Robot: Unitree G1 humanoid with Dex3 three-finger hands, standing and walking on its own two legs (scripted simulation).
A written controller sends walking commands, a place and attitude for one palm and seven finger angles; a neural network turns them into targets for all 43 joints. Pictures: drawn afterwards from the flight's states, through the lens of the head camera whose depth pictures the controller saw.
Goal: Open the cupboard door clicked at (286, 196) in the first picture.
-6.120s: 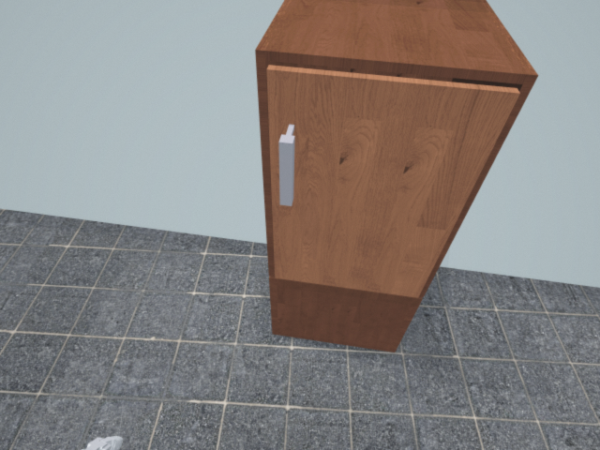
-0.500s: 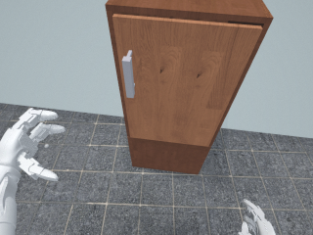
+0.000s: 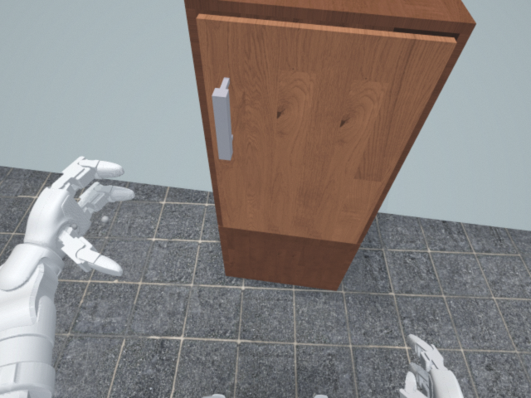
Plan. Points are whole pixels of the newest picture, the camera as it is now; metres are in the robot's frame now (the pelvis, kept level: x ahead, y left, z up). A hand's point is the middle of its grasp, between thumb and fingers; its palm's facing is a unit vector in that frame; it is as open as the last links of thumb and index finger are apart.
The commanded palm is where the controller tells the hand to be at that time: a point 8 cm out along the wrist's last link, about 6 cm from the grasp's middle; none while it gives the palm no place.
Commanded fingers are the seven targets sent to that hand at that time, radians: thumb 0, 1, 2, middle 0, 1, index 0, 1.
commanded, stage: move the hooked fingers beside the handle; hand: left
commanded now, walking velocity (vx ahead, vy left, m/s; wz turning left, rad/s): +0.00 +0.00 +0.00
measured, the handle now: (225, 120) +0.58 +0.11 +0.08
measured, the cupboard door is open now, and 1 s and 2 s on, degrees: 0 0 0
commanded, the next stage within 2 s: none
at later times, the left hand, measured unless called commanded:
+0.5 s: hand (139, 184) +0.40 +0.22 +0.09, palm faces -0.08 -1.00 -0.01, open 14.0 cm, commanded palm +0.38 +0.27 +0.09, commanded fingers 0.00 -0.50 0.30 -0.30 -1.20 -0.30 -1.20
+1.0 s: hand (166, 149) +0.48 +0.20 +0.09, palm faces -0.10 -0.99 +0.00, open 14.0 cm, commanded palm +0.47 +0.25 +0.09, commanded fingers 0.00 -0.50 0.30 -0.30 -1.20 -0.30 -1.20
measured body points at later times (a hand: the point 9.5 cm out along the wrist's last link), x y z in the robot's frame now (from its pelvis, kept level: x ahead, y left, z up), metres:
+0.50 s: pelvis +0.00 +0.00 +0.00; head +0.06 +0.00 +0.44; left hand +0.40 +0.27 +0.10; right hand +0.10 -0.27 -0.10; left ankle +0.00 +0.12 -0.70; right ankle +0.03 -0.13 -0.70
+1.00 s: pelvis +0.00 +0.00 -0.01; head +0.10 +0.01 +0.43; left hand +0.48 +0.25 +0.09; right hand +0.02 -0.28 -0.12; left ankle +0.00 +0.12 -0.70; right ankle +0.03 -0.13 -0.70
